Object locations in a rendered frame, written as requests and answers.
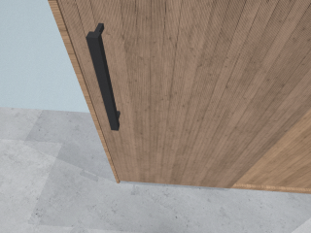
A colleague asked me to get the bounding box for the handle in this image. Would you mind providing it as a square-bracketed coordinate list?
[86, 22, 121, 131]

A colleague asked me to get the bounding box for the wardrobe door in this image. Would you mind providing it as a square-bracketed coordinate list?
[57, 0, 311, 188]
[237, 109, 311, 189]

